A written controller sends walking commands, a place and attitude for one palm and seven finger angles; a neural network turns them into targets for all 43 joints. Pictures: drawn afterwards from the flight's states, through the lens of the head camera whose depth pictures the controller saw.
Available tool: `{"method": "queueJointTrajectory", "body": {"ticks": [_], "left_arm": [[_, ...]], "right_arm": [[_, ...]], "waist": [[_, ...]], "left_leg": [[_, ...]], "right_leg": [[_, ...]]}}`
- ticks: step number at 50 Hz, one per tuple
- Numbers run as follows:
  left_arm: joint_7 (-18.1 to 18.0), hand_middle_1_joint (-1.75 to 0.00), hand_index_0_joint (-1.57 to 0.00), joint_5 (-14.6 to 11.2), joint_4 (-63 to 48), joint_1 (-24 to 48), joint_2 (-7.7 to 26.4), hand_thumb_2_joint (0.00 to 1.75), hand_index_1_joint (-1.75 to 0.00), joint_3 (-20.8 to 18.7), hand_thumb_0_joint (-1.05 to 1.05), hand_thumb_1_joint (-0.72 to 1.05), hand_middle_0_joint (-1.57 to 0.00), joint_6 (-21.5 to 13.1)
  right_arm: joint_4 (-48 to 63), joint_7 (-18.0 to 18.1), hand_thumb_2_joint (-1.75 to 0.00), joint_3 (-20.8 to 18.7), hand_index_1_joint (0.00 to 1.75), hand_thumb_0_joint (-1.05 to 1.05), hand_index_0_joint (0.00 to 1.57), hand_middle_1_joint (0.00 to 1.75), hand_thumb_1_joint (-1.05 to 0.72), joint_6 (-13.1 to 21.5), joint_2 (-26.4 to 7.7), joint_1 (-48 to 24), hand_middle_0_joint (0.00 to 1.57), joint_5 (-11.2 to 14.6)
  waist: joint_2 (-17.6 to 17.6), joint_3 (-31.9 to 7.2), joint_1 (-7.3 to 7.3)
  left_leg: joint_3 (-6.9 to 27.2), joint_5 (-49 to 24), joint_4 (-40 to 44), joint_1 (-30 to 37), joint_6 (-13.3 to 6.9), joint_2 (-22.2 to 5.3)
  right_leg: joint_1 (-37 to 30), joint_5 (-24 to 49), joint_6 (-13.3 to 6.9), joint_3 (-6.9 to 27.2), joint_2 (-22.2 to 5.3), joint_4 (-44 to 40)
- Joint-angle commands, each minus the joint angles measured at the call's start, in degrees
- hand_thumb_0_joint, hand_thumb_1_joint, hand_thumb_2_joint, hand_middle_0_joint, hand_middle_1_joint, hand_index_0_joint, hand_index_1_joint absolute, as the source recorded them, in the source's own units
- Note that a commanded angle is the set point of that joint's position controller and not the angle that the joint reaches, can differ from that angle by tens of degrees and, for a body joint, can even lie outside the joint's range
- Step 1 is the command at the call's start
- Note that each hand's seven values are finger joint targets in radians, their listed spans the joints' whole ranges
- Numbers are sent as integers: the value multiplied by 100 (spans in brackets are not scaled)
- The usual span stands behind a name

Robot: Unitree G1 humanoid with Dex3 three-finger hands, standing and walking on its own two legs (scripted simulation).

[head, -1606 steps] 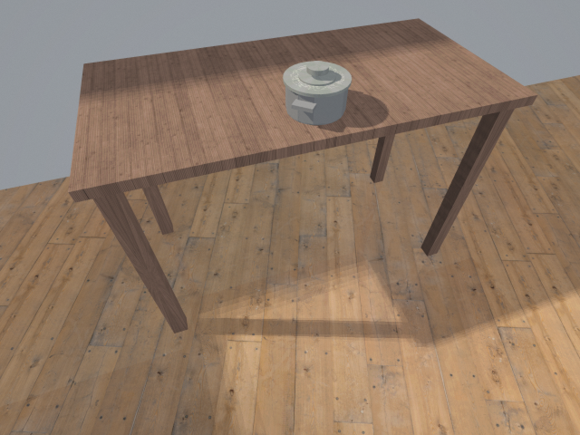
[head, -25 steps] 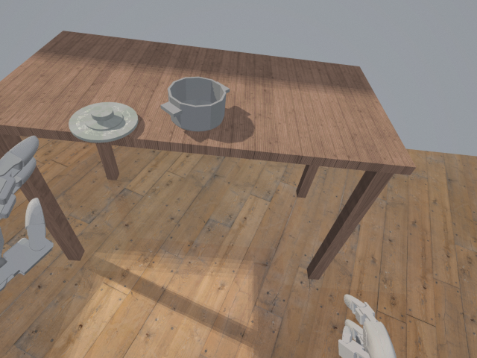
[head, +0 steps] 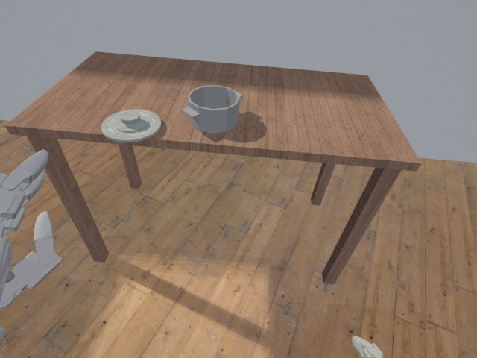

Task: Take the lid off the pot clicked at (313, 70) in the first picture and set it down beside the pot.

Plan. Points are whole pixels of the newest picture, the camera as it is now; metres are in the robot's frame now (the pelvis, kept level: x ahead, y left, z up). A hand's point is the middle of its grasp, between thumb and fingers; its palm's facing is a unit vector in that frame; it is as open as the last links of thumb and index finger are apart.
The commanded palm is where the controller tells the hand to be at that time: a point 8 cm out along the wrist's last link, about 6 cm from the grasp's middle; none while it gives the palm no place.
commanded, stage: stop stepping back and stand still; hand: left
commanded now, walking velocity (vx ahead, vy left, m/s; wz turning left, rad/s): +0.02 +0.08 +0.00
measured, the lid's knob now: (130, 117) +0.72 +0.34 +0.03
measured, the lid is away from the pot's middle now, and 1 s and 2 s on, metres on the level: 0.24 0.24 0.24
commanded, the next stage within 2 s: let the arm hang, fingers relaxed in 0.68 s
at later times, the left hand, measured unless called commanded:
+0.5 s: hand out of the picture +0.06 +0.21 -0.19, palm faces +0.13 -0.98 -0.16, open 7.1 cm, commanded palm none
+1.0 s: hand out of the picture +0.05 +0.20 -0.17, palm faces +0.09 -0.97 -0.22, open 7.3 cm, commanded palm none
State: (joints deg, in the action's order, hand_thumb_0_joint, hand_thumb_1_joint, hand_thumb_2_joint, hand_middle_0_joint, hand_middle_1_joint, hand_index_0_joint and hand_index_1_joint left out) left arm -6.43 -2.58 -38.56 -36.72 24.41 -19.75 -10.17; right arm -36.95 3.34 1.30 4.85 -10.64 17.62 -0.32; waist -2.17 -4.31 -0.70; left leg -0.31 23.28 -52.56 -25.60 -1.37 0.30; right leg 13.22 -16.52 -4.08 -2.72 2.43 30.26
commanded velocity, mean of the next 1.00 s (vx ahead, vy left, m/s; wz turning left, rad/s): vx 0.00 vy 0.00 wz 0.00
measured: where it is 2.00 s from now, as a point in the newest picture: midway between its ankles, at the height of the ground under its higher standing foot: outside the picture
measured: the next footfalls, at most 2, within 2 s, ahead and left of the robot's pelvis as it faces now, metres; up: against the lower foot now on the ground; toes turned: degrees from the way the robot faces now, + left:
none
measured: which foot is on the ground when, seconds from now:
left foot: down 0.00-1.00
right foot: down 0.00-1.00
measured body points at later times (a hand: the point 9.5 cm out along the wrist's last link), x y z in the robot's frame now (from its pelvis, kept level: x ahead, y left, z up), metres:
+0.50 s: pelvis +0.04 +0.04 -0.01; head +0.06 +0.07 +0.44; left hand +0.05 +0.27 -0.17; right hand +0.13 -0.20 -0.14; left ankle +0.03 +0.14 -0.73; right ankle +0.00 -0.09 -0.73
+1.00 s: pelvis +0.05 +0.03 +0.00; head +0.07 +0.03 +0.45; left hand +0.05 +0.26 -0.15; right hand +0.05 -0.18 -0.16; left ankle +0.03 +0.14 -0.73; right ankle +0.00 -0.09 -0.73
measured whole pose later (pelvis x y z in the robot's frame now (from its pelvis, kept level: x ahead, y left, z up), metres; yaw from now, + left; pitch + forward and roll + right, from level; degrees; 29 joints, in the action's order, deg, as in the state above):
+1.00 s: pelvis +0.05 +0.03 +0.00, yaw +4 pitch -1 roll +0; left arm -3.1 0.7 64.0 -13.8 7.9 -0.5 0.5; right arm -63.8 2.3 -1.5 -0.8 -7.6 16.2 -0.6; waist 0.9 3.0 -0.6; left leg -1.9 16.1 -28.0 -11.3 -1.3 0.5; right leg 5.6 -19.7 -0.2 -1.3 -0.4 25.9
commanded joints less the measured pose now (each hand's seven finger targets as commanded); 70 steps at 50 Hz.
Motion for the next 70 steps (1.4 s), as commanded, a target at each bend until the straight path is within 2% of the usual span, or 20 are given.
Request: {"method": "queueJointTrajectory", "body": {"ticks": [1,3,6,8,9,10,12,14,16,18,20,21,23,26,28,31,34,41,50,70], "left_arm": [[-316,-30,-20,-52,-517,1025,765,90,-30,-780,0,90,-20,-377],[-377,-30,-20,-63,-417,1195,677,90,-30,-688,0,90,-20,-406],[-331,-30,-20,-74,-646,1195,648,90,-30,-620,0,90,-20,-440],[-277,-30,-20,-53,-678,1043,675,90,-30,-687,0,90,-20,-400],[467,-30,-20,644,4327,1420,-353,90,-30,1557,0,90,-20,389],[634,-30,-20,573,4468,1277,-560,90,-30,1205,0,90,-20,896],[626,-30,-20,464,5048,1340,-740,90,-30,1300,0,90,-20,1019],[628,-30,-20,453,5741,1609,-589,90,-30,1406,0,90,-20,1001],[577,-30,-20,429,6501,1817,-267,90,-30,1413,0,90,-20,991],[490,-30,-20,380,7162,2058,-135,90,-30,1463,0,90,-20,1007],[457,-30,-20,358,7739,2380,-111,90,-30,1554,0,90,-20,1006],[461,-30,-20,334,7996,2450,-137,90,-30,1589,0,90,-20,1004],[503,-30,-20,269,8488,2219,-386,90,-30,1671,0,90,-20,1014],[514,-30,-20,231,9108,1913,-684,90,-30,1722,0,90,-20,1042],[527,-30,-20,231,9415,1829,-784,90,-30,1791,0,90,-20,1044],[501,-30,-20,279,9791,1653,-894,90,-30,1881,0,90,-20,1023],[431,-30,-20,263,9971,1639,-903,90,-30,1906,0,90,-20,973],[351,-30,-20,258,10140,1598,-1001,90,-30,1882,0,90,-20,956],[351,-30,-20,271,10132,1860,-1088,90,-30,1802,0,90,-20,992],[348,-30,-20,258,10017,1933,-1063,90,-30,1758,0,90,-20,959]], "right_arm": [[936,231,-90,-279,30,0,20,30,-90,374,-660,-927,20,51],[921,281,-90,-275,30,0,20,30,-90,429,-711,-943,20,81],[1114,258,-90,-373,30,0,20,30,-90,440,-936,-1131,20,168],[1127,210,-90,-342,30,0,20,30,-90,407,-858,-1135,20,163],[-631,-286,-90,-831,30,0,20,30,-90,803,-1753,-624,20,8],[-637,-378,-90,-756,30,0,20,30,-90,312,-1611,-428,20,19],[-367,-342,-90,-603,30,0,20,30,-90,-53,-1286,-559,20,-55],[-376,-340,-90,-549,30,0,20,30,-90,-126,-1265,-639,20,-108],[-465,-316,-90,-524,30,0,20,30,-90,-200,-1033,-715,20,-91],[-602,-269,-90,-530,30,0,20,30,-90,-329,-853,-651,20,-79],[-844,-250,-90,-506,30,0,20,30,-90,-426,-737,-472,20,-52],[-975,-252,-90,-476,30,0,20,30,-90,-442,-699,-348,20,-64],[-1229,-199,-90,-436,30,0,20,30,-90,-416,-844,-174,20,-77],[-1508,-68,-90,-446,30,0,20,30,-90,-440,-870,60,20,-51],[-1686,-38,-90,-431,30,0,20,30,-90,-467,-803,125,20,-30],[-1844,-79,-90,-410,30,0,20,30,-90,-504,-579,41,20,11],[-2075,-102,-90,-406,30,0,20,30,-90,-514,-416,244,20,29],[-2417,-92,-90,-384,30,0,20,30,-90,-498,-248,373,20,16],[-2535,-85,-90,-393,30,0,20,30,-90,-505,-150,300,20,-32],[-2507,-61,-90,-407,30,0,20,30,-90,-507,-165,330,20,-17]], "waist": [[-199,533,-75],[16,436,-44],[263,246,64],[471,483,3],[643,523,-489],[586,412,-143],[-27,99,49],[-340,-104,155],[-763,-70,178],[-990,50,82],[-135,362,-106],[229,469,-175],[1227,406,-75],[1813,29,-9],[1553,4,11],[559,432,76],[-10,425,-30],[39,539,-19],[325,1024,18],[207,842,-28]], "left_leg": [[-92,-242,1425,661,-93,-334],[-174,-456,2456,1397,-157,-202],[583,-1235,2806,1553,-321,-786],[682,-563,2947,1044,-299,-737],[992,-2188,2259,876,-306,-931],[1167,-2543,2618,688,-392,-1097],[1891,-2578,2623,372,-723,-1324],[1543,-2542,2440,313,-531,-970],[470,-2468,1614,138,-151,-226],[-39,-1607,1040,168,28,1],[-14,-1350,1286,623,23,-144],[59,-2066,1803,1010,-6,-277],[629,-3449,2401,1588,-251,-689],[1148,-4032,2826,2030,-647,-1113],[1163,-3387,2994,2033,-677,-1165],[736,-2141,2902,1457,-392,-766],[462,-2227,2690,1557,-259,-577],[289,-2613,2674,1651,-219,-563],[357,-2166,2920,1424,-211,-574],[218,-2482,2796,1730,-146,-577]], "right_leg": [[794,-1291,-493,1809,-1713,-1631],[710,-978,-163,1237,-1275,-1199],[307,205,346,616,-566,-460],[195,2,346,568,-566,-613],[1083,676,266,25,-708,731],[823,212,392,-72,-566,1037],[563,-522,354,47,-316,1279],[75,155,277,245,-372,705],[-593,1778,34,922,-1004,-66],[-959,3482,-317,1381,-1573,-384],[-484,3104,-427,1247,-1573,-516],[-208,2585,-267,976,-1315,-392],[35,1556,137,374,-642,58],[10,165,333,56,-330,251],[-22,-362,331,97,-314,100],[-386,513,229,315,-551,-746],[-486,1249,154,425,-708,-850],[-536,1658,165,399,-743,-795],[-372,1058,144,422,-674,-849],[-486,1622,166,501,-709,-989]]}}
